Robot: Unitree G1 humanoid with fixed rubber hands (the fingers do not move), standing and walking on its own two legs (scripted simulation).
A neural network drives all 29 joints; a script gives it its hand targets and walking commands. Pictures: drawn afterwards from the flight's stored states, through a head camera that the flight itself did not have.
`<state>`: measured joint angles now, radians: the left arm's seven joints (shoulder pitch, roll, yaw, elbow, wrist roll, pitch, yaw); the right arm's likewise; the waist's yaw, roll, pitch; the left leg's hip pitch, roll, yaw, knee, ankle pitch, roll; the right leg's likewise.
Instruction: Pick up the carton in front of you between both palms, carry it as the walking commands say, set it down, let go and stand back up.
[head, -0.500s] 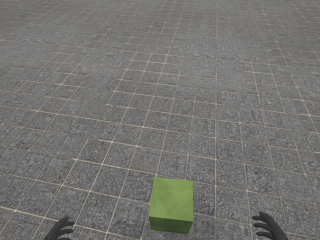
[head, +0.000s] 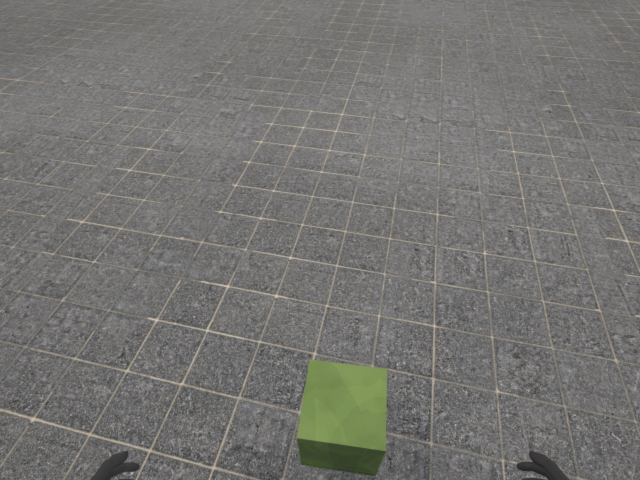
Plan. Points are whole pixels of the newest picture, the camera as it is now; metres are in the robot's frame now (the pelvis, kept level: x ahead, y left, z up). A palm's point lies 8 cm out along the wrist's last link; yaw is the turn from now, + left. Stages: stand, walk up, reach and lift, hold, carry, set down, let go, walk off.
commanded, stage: stand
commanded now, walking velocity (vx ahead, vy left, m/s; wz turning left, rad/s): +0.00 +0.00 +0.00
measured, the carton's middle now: (342, 418) +0.42 -0.04 -0.65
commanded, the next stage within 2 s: none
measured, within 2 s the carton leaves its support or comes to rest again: neither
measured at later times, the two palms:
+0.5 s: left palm out of the picture +0.08 +0.31 -0.09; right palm out of the picture +0.08 -0.30 -0.10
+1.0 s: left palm out of the picture +0.07 +0.31 -0.09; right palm out of the picture +0.07 -0.31 -0.10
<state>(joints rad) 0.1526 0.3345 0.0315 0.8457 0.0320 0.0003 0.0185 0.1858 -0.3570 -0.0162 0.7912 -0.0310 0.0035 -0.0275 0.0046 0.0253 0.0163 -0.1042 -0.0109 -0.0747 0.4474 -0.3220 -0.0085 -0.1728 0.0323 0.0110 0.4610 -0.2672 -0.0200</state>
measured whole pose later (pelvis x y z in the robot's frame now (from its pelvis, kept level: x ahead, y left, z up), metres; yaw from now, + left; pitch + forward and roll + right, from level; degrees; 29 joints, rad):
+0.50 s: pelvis -0.02 +0.00 +0.01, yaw +0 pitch -2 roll +0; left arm 0.13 0.36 0.02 0.98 0.02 -0.01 0.01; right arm 0.17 -0.38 0.00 0.92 -0.03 -0.01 -0.02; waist 0.01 0.02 0.02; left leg -0.08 -0.01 -0.07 0.37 -0.26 -0.01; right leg -0.15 0.02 0.02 0.39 -0.20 -0.02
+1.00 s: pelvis -0.02 +0.00 +0.01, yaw -1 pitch -2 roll +0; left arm 0.11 0.38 0.01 1.04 0.01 -0.01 0.01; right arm 0.15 -0.39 0.00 0.99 -0.02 -0.01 -0.02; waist 0.01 0.02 0.03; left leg -0.07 -0.01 -0.06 0.35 -0.23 -0.01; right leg -0.14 0.02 0.03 0.37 -0.18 -0.01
